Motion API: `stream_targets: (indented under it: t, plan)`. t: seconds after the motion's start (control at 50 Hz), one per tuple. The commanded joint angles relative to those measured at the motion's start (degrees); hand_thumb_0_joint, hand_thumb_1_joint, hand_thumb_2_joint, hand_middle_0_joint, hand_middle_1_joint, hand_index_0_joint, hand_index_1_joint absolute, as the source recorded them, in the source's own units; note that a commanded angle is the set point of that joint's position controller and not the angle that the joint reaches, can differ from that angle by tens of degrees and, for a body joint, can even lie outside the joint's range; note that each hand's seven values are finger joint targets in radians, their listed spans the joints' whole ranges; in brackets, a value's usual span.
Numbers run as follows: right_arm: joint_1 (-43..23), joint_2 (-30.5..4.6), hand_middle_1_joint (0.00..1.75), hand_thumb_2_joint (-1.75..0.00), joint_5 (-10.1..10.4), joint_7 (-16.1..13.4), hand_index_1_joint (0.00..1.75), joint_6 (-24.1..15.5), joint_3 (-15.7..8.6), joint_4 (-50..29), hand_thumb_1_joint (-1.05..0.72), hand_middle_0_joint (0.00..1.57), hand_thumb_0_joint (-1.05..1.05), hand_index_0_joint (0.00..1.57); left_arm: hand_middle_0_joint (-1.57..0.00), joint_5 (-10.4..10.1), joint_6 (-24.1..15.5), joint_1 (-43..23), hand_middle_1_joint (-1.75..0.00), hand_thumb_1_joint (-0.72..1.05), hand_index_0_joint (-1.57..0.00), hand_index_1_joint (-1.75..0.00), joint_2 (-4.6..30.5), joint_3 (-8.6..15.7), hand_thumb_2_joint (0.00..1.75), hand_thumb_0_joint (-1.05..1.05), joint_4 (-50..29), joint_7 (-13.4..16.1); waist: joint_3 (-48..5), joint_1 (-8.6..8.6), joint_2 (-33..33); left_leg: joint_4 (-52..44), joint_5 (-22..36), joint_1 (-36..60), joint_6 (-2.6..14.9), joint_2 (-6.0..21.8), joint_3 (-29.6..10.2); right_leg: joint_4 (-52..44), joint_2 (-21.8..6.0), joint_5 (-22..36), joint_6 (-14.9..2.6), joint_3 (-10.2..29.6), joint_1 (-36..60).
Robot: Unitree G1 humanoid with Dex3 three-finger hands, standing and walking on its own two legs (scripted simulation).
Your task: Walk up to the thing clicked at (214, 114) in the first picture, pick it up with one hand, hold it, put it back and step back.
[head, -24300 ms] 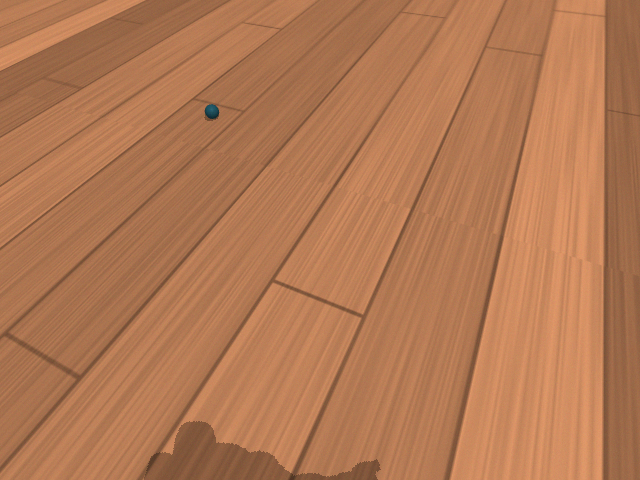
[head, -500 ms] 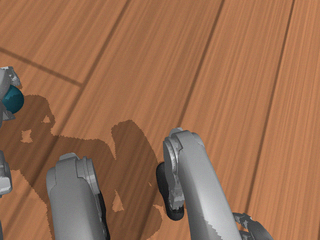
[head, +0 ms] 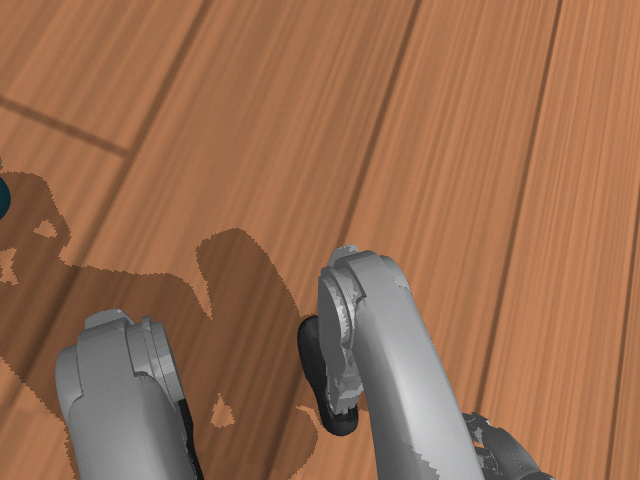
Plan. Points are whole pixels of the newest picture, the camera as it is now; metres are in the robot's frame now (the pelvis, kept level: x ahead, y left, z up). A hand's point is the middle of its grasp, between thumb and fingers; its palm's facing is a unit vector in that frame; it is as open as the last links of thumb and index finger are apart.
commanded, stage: rest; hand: left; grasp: from above
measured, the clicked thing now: out of the picture +0.48 +0.32 -0.23
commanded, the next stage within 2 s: open in 1.08 s
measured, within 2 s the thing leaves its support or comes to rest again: rests again in 1.42 s
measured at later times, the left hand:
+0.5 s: hand out of the picture +0.48 +0.31 -0.24, palm faces -0.46 -0.12 -0.88, open 10.2 cm
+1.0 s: hand out of the picture +0.48 +0.32 -0.25, palm faces -0.45 -0.12 -0.88, open 10.2 cm
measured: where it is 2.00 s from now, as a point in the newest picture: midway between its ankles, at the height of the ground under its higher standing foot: (259, 426)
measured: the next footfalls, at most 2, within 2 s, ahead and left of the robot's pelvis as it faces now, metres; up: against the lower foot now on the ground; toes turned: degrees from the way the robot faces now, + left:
none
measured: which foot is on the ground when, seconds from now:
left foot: down 0.00-1.00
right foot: down 0.00-1.00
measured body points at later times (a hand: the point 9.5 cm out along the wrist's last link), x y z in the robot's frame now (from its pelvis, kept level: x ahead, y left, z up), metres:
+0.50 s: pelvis +0.00 +0.00 -0.02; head +0.28 +0.11 +0.32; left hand +0.50 +0.32 -0.19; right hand +0.03 -0.26 -0.09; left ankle +0.07 +0.13 -0.29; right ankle +0.10 -0.13 -0.29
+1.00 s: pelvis +0.00 +0.01 -0.02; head +0.28 +0.12 +0.31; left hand +0.50 +0.32 -0.20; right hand +0.03 -0.26 -0.08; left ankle +0.07 +0.13 -0.29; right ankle +0.10 -0.13 -0.29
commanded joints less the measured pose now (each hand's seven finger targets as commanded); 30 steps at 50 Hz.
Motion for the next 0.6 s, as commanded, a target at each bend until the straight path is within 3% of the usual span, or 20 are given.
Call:
stream_targets:
  t: [0.0,0.04,0.06,0.18,0.24,0.34,0.36,0.44,0.52,0.54,0.58]
  plan:
    - [13.2,-16.9,0.3,-0.9,-0.5,-0.8,0.3,0.2,-5.1,0.3,-0.91,0.2,0.0,0.2,-0.93,-0.7,-0.1,-20.1,-0.97,0.63,-0.97,-0.93,18.2,2.5,0.93,0.0,-10.8,4.8,-43.1,-0.97,27.2,-13.4,14.6,34.3,1.37,0.2,6.5,-10.4,1.9,15.5,-5.31,-6.3,18.8]
    - [13.1,-16.8,0.3,-0.9,-0.8,-0.7,0.3,-0.1,-4.7,0.3,-0.91,0.2,0.0,0.2,-0.92,-0.5,0.2,-19.6,-0.99,0.63,-0.96,-0.95,18.0,2.2,0.94,0.0,-9.7,5.4,-42.1,-1.31,26.6,-12.9,13.8,33.4,1.52,0.3,6.3,-10.3,2.1,14.9,-5.28,-6.6,18.5]
    - [13.0,-16.5,0.3,-0.9,-0.8,-0.6,0.3,-0.1,-4.4,0.3,-0.9,0.2,0.0,0.2,-0.91,0.0,0.3,-19.4,-0.93,0.6,-0.94,-0.89,18.3,2.0,0.93,0.0,-9.8,5.6,-42.9,-1.01,27.5,-13.2,13.7,32.8,1.59,0.3,6.5,-10.0,2.2,15.2,-5.17,-6.4,19.4]
    - [12.8,-17.5,0.3,-0.89,-1.2,-0.5,0.3,-0.7,-3.2,0.3,-0.9,0.2,0.0,0.2,-0.86,-0.5,1.1,-19.4,-0.93,0.55,-0.9,-0.88,17.5,1.1,0.89,0.0,-5.5,6.5,-39.3,-2.8,25.2,-12.0,13.0,30.5,1.7,0.3,5.6,-9.5,2.4,14.8,-5.09,-7.5,18.1]
    - [12.7,-17.6,0.3,-0.9,-1.1,-0.3,0.3,-1.2,-2.5,0.2,-0.9,0.2,0.0,0.2,-0.86,-0.3,1.2,-19.5,-0.93,0.55,-0.9,-0.89,18.9,0.7,0.89,0.0,-5.2,6.7,-39.8,-2.8,25.3,-11.2,13.8,30.3,1.77,0.5,5.4,-9.2,2.7,15.8,-5.13,-7.4,19.6]
    - [13.2,-18.9,0.3,-0.9,-1.8,-0.1,0.3,-1.9,-1.5,-0.3,-0.9,0.2,0.0,0.2,-0.88,-0.2,1.1,-19.0,-0.94,0.58,-0.92,-0.9,20.3,1.9,0.9,0.0,-4.7,7.4,-38.4,-3.71,26.3,-10.4,16.4,31.6,1.35,0.5,5.0,-8.8,2.7,17.2,-5.15,-8.4,19.9]
    - [12.2,-18.4,0.3,-0.9,-1.5,0.1,0.3,-2.0,-1.5,-0.3,-0.9,0.2,0.0,0.2,-0.88,-0.4,1.1,-18.5,-0.93,0.58,-0.92,-0.88,19.7,1.0,0.88,0.0,-3.9,7.3,-38.1,-3.21,27.0,-10.8,15.4,31.6,1.22,0.7,4.8,-8.3,2.9,16.4,-5.37,-8.3,18.9]
    - [12.1,-19.4,0.3,-0.9,-1.8,0.3,0.3,-2.3,-1.1,-0.9,-0.9,0.2,0.0,0.2,-0.89,-0.3,1.0,-18.8,-0.94,0.61,-0.93,-0.9,21.6,2.2,0.91,0.0,-5.3,7.8,-38.5,-3.51,28.5,-10.5,16.5,33.2,0.98,0.8,4.4,-8.1,3.0,17.1,-5.31,-9.0,18.9]
    - [11.3,-19.1,0.3,-0.9,-2.0,0.6,0.3,-2.5,-0.4,-1.2,-0.9,0.2,0.0,0.2,-0.9,0.2,0.8,-18.9,-0.95,0.61,-0.94,-0.91,22.3,1.9,0.92,0.0,-5.3,8.6,-37.7,-3.7,29.0,-10.0,15.9,32.1,1.06,1.0,4.3,-7.8,3.3,17.2,-5.33,-9.0,19.4]
    - [11.9,-19.6,0.3,-0.9,-2.3,0.7,0.3,-2.7,-0.4,-0.8,-0.9,0.2,0.0,0.2,-0.91,0.2,1.0,-18.6,-0.94,0.62,-0.95,-0.9,21.5,1.6,0.93,0.0,-3.6,8.6,-35.6,-4.52,28.4,-9.5,15.8,31.2,1.04,0.9,4.3,-7.9,3.2,17.0,-5.38,-9.2,18.6]
    - [11.7,-20.0,0.3,-0.9,-2.7,0.8,0.3,-3.1,-0.1,-1.3,-0.9,0.2,0.0,0.2,-0.92,0.4,1.0,-19.0,-0.95,0.63,-0.95,-0.91,23.2,2.6,0.96,0.0,-4.6,8.9,-37.2,-4.73,28.5,-8.8,17.3,32.5,1.16,1.2,4.2,-7.7,3.4,18.5,-5.12,-9.3,19.8]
